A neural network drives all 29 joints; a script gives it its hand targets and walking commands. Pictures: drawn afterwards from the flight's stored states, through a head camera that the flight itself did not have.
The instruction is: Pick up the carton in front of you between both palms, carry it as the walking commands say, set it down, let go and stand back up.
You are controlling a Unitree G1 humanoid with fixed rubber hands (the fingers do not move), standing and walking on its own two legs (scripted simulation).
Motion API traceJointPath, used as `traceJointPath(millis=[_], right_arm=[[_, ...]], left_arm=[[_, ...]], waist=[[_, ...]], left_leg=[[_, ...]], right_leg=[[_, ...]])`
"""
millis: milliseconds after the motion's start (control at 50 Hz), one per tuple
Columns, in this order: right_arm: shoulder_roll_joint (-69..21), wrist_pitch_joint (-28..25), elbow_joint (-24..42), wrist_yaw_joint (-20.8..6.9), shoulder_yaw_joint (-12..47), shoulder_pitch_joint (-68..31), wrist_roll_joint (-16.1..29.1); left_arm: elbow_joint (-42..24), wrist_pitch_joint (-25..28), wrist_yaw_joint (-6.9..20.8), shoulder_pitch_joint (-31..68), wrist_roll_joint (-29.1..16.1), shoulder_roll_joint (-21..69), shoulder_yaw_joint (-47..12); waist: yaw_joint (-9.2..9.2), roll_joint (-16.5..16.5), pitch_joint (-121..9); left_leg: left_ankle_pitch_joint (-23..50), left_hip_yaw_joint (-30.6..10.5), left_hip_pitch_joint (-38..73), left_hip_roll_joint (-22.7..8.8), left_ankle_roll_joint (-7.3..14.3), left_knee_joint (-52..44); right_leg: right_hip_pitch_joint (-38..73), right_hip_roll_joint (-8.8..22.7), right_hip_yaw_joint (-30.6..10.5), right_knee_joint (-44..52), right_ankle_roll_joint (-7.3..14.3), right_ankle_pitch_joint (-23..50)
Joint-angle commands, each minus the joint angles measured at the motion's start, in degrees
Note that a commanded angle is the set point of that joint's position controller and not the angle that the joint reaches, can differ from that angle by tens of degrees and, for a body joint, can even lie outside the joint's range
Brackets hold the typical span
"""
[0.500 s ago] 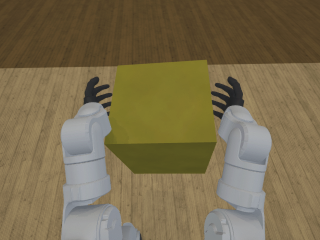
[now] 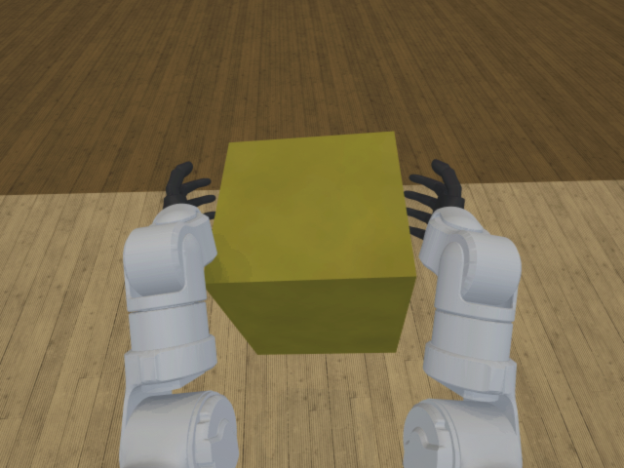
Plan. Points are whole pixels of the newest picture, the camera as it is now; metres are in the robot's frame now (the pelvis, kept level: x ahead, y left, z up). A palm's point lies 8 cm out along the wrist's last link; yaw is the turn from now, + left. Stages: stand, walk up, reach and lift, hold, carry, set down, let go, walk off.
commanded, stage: carry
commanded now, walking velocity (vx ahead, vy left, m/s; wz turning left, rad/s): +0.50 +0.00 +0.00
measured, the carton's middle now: (318, 255) +0.38 +0.02 +0.06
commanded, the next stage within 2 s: none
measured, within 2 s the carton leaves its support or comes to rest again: neither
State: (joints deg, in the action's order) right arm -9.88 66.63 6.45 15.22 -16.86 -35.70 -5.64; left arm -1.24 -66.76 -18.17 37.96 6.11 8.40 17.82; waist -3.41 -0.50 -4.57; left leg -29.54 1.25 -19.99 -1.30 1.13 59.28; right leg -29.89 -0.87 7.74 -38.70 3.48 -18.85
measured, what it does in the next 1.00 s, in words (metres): climbs: left foot, then right foot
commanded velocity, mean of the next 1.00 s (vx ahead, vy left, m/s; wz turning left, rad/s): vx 0.20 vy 0.00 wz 0.00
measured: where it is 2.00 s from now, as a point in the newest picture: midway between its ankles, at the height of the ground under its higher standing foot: (314, 392)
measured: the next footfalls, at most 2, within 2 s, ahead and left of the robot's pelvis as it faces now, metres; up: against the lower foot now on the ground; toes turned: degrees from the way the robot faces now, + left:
left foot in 0.30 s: +0.32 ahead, +0.11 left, +0.02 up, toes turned +4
right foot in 0.66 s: +0.51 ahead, -0.09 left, +0.04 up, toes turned -6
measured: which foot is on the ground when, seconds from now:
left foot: up 0.00-0.28, down 0.30-0.68, up 0.70-0.86, down 0.88-1.00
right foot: down 0.00-0.30, up 0.32-0.64, down 0.66-1.00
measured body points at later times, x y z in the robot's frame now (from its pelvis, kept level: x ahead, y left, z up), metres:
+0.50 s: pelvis +0.26 +0.03 +0.04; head +0.29 +0.03 +0.49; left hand +0.64 +0.15 +0.17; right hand +0.60 -0.15 +0.18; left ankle +0.28 +0.11 -0.69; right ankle +0.26 -0.08 -0.61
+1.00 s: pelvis +0.43 +0.00 +0.06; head +0.46 +0.00 +0.51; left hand +0.80 +0.15 +0.21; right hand +0.79 -0.14 +0.21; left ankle +0.43 +0.09 -0.67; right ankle +0.47 -0.09 -0.67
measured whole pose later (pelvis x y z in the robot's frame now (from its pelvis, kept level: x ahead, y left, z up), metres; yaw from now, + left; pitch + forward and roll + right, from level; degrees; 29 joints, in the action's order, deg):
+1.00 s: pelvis +0.43 +0.00 +0.06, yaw +0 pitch +3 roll +0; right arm -13.0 67.3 9.0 16.7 -16.5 -35.5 -9.2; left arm -6.6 -66.1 -17.3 38.0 4.9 9.9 17.4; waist -0.9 1.5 -1.2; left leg -21.8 3.1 -18.2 1.3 2.6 31.1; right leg -21.4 -0.4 5.7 -31.6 2.1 -19.1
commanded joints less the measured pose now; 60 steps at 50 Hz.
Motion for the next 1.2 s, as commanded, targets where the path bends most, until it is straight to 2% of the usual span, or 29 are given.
traceJointPath(millis=[0, 60, 100, 180, 220, 240, 260, 280, 300, 340, 360, 400, 460, 520, 560, 580, 600, 620, 640, 680, 720, 780, 820, 860, 900, 920, 980, 1060, 1180], right_arm=[[-45.7, -0.9, -2.4, -3.8, 27.7, -33.9, 9.2], [-44.5, -3.4, 2.7, -3.4, 29.3, -37.8, 8.4], [-43.4, -3.9, 5.5, -3.2, 31.1, -38.9, 9.3], [-38.3, -2.4, 4.1, -3.0, 31.6, -32.7, 10.2], [-37.5, -1.2, 1.4, -3.2, 30.9, -29.0, 10.3], [-36.3, -0.7, -0.8, -3.1, 30.2, -28.0, 10.1], [-35.2, -0.7, -0.4, -3.0, 29.8, -28.7, 9.7], [-36.2, -0.6, -2.5, -2.9, 29.7, -28.6, 10.4], [-37.9, -0.9, 1.4, -3.0, 30.9, -32.0, 12.0], [-43.8, -0.5, 4.0, -4.6, 34.9, -38.1, 16.3], [-47.5, -0.9, 4.2, -5.5, 36.9, -40.5, 18.6], [-50.4, -1.7, 5.4, -7.0, 39.5, -44.0, 21.8], [-47.6, -1.8, 5.2, -7.1, 39.4, -43.4, 22.3], [-46.2, -1.2, 2.1, -6.3, 37.5, -38.5, 20.3], [-43.3, 0.4, -3.2, -5.4, 33.3, -31.5, 16.8], [-42.1, 0.8, -2.5, -4.8, 33.0, -31.2, 15.3], [-39.8, 1.4, -3.0, -4.1, 31.1, -31.3, 13.7], [-41.5, 2.0, -2.4, -4.0, 32.1, -32.4, 13.8], [-41.8, 2.4, -4.7, -3.6, 31.1, -31.8, 13.0], [-44.9, 1.4, -0.3, -3.8, 30.4, -36.5, 13.1], [-48.4, -0.1, 5.9, -4.2, 32.6, -43.6, 13.8], [-47.5, -0.9, 1.2, -4.2, 30.0, -36.1, 11.2], [-46.1, -1.2, 2.3, -4.4, 30.6, -34.7, 10.7], [-42.8, -0.4, 0.1, -4.6, 30.5, -33.0, 10.2], [-41.7, -0.1, 4.3, -4.5, 32.7, -35.9, 12.5], [-41.5, 0.0, 4.8, -4.6, 32.7, -38.3, 13.2], [-41.3, 0.7, 0.6, -4.8, 31.8, -35.4, 12.7], [-43.6, 1.7, -3.3, -5.8, 31.9, -40.6, 14.5], [-50.5, 0.2, -15.8, -6.6, 26.5, -38.2, 11.9]], left_arm=[[-5.2, 1.1, 11.1, 43.2, -22.3, 51.2, -37.2], [-3.6, 2.5, 11.5, 40.3, -22.5, 52.4, -37.1], [-4.7, 3.0, 11.0, 35.9, -21.0, 49.8, -35.5], [-4.6, 2.0, 9.5, 31.1, -19.7, 44.7, -35.0], [-4.4, 1.3, 8.5, 28.4, -16.9, 41.5, -34.3], [-2.1, 0.7, 8.1, 27.5, -15.7, 40.2, -33.6], [-2.6, 0.4, 7.9, 28.2, -15.3, 40.5, -33.0], [-4.4, 0.0, 7.7, 29.3, -14.6, 40.2, -32.4], [-0.8, -0.7, 7.9, 28.5, -15.1, 42.7, -31.3], [-0.3, 0.1, 8.0, 29.1, -13.6, 44.4, -28.8], [-4.0, 0.8, 7.8, 31.6, -13.0, 45.4, -29.3], [-3.8, 1.7, 7.8, 33.2, -12.1, 46.4, -28.8], [-1.6, 1.6, 7.8, 28.9, -11.2, 45.0, -29.8], [-8.4, 1.5, 7.6, 34.7, -12.6, 42.3, -32.1], [-5.1, 0.1, 7.8, 31.8, -13.5, 40.5, -32.0], [-4.1, -0.5, 8.2, 29.8, -13.9, 40.9, -31.9], [1.0, -1.6, 8.5, 28.6, -13.4, 40.4, -30.4], [-0.8, -1.4, 8.8, 28.9, -14.4, 39.3, -30.3], [0.4, -1.9, 9.0, 29.9, -15.3, 40.3, -30.1], [-3.3, -1.3, 10.0, 35.3, -18.6, 46.7, -32.8], [-5.9, -0.1, 11.5, 38.5, -20.9, 51.3, -34.3], [-6.7, 0.4, 11.7, 39.9, -21.6, 51.7, -35.6], [-9.6, 0.8, 10.8, 39.0, -20.3, 49.0, -36.8], [-9.0, 0.3, 9.6, 38.2, -17.8, 46.0, -35.6], [-7.3, -0.5, 9.1, 34.2, -17.2, 45.8, -35.2], [-4.9, -1.0, 9.1, 33.1, -16.8, 45.7, -35.3], [0.1, -1.8, 9.0, 29.4, -14.7, 45.6, -31.8], [8.0, -2.3, 8.6, 26.7, -9.9, 46.7, -26.6], [11.9, 0.2, 9.7, 30.9, -8.3, 50.3, -25.0]], waist=[[-0.97, 2.1, -22.7], [-0.61, 4.5, -22.6], [-1.39, 6.9, -22.3], [-1.28, 9.5, -20.4], [4.17, 9.0, -23.8], [7.72, 5.9, -25.8], [9.54, -8.1, -28.1], [8.42, -21.9, -28.6], [8.03, -14.8, -24.9], [7.46, -2.5, -21.9], [8.11, -1.1, -21.9], [7.63, -3.3, -21.4], [6.32, -5.4, -19.9], [5.52, -11.5, -21.0], [3.51, -7.6, -21.6], [1.51, -5.1, -25.3], [-0.39, 0.7, -26.4], [-0.21, 13.4, -29.2], [0.07, 14.8, -30.2], [0.25, 6.8, -28.7], [1.44, 9.1, -29.3], [2.81, 6.9, -29.2], [3.54, 2.8, -30.1], [3.25, -6.6, -29.2], [3.16, -5.2, -26.9], [2.82, -7.0, -27.3], [3.11, -1.5, -27.6], [3.10, 2.4, -24.1], [2.73, 2.5, -18.4]], left_leg=[[4.3, -3.2, -27.0, -0.8, 1.8, 16.9], [7.3, -0.2, -26.0, -1.2, 1.4, 8.3], [8.0, 1.0, -23.3, -1.4, 1.0, -1.0], [11.0, 7.2, -10.3, 2.3, 1.1, -20.6], [14.9, 12.4, 6.9, 6.3, 2.1, -27.7], [13.0, 8.8, 19.7, 3.7, 4.0, -28.0], [6.8, -12.8, 30.4, -9.4, 9.0, -31.9], [15.8, -39.5, 38.2, -19.0, 15.5, -38.7], [26.5, -39.8, 36.1, -17.6, 18.3, -36.2], [30.1, -27.7, 30.7, -16.3, 15.5, -33.4], [28.1, -24.3, 28.5, -15.2, 12.9, -34.1], [21.3, -20.4, 24.2, -13.9, 11.6, -37.5], [33.6, -11.5, 19.4, -11.8, 10.5, -37.9], [42.8, -4.3, 17.7, -9.2, 7.0, -33.3], [50.0, 0.6, 15.5, -7.5, 5.1, -26.4], [46.4, 3.8, 12.2, -5.8, 2.4, -20.9], [37.6, 4.1, 1.9, -3.5, -1.1, -13.2], [9.9, 3.6, -7.5, 1.9, -3.0, -3.6], [-6.0, 0.1, -13.2, 4.0, -1.8, 2.9], [-6.9, -1.9, -16.0, 1.9, -0.9, 0.3], [-3.5, -1.3, -8.6, 1.2, -0.8, -10.8], [3.0, 1.8, 2.5, 2.8, -0.2, -25.2], [17.2, 2.2, 13.2, 1.1, -0.4, -36.6], [33.1, -9.1, 20.9, -8.9, 2.3, -33.7], [53.5, -8.7, 20.2, -11.7, 4.5, -29.3], [51.7, -6.3, 18.8, -9.8, 3.8, -28.0], [43.0, -3.9, 15.2, -5.5, 2.1, -26.3], [33.3, -4.4, 12.1, -5.1, 2.0, -27.8], [28.0, -3.7, 8.9, -4.4, 1.6, -30.3]], right_leg=[[37.0, 17.3, -28.6, 13.3, 10.3, 19.5], [34.0, 15.6, -24.5, 16.6, 9.3, 13.5], [33.6, 14.7, -20.1, 16.9, 10.4, 17.0], [27.6, 12.6, -11.6, 16.2, 7.6, 19.7], [22.7, 10.6, -6.7, 5.5, 4.6, 30.1], [15.2, 8.4, -3.6, -4.7, 2.0, 31.6], [0.9, 5.4, -2.7, -18.8, -1.3, 18.1], [-14.1, -3.4, -4.2, -31.8, -3.4, -11.4], [-19.4, -1.8, -9.2, -38.9, -1.8, -12.7], [-21.9, 1.9, -10.5, -40.2, -1.4, -10.5], [-19.4, 3.3, -10.2, -35.4, -1.8, -6.8], [-16.9, 3.3, -7.9, -30.0, -1.2, -6.3], [-9.3, 2.3, -4.4, -16.9, -1.7, -2.7], [1.3, 0.2, -3.1, 0.6, -2.6, 4.2], [11.9, -3.2, 1.5, 9.0, -2.4, 13.3], [21.5, -1.7, 1.4, 11.4, -1.4, 14.0], [31.6, 6.8, -10.7, 10.4, 2.2, 33.2], [39.7, 18.4, -28.0, 9.8, 8.0, 55.1], [43.8, 21.1, -31.0, 9.5, 12.9, 64.8], [43.3, 18.3, -25.7, 7.4, 10.4, 62.6], [36.1, 14.5, -19.2, 10.3, 7.2, 51.3], [28.9, 12.2, -13.1, 10.4, 5.6, 37.1], [24.2, 10.7, -10.5, 7.6, 4.0, 23.9], [15.0, 7.8, -8.4, 5.2, 0.5, 12.1], [13.8, 5.2, -6.2, 7.6, -1.6, 8.3], [16.5, 5.7, -6.8, 8.1, -1.5, 12.2], [24.1, 7.6, -8.2, 5.4, -0.3, 29.4], [23.8, 7.5, -8.8, 6.4, 0.5, 25.7], [23.6, 7.5, -9.0, 8.1, -0.8, 23.3]])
